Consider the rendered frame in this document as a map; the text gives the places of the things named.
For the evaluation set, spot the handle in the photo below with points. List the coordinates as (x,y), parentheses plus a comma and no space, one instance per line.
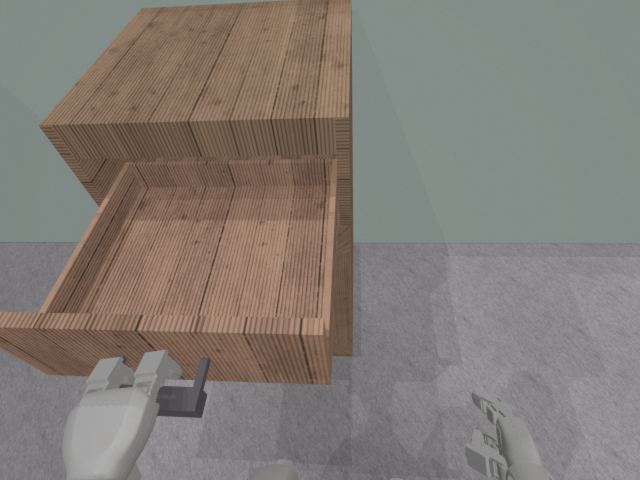
(182,401)

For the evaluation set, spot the drawer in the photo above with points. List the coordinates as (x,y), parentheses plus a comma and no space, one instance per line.
(234,261)

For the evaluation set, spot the left robot shin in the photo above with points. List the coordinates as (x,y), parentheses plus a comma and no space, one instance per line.
(285,462)

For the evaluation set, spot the right robot hand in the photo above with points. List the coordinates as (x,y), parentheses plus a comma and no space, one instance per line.
(492,453)

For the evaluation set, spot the left robot hand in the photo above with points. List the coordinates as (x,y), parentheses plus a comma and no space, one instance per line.
(108,428)

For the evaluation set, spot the cabinet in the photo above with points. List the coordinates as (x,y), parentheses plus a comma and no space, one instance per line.
(241,81)

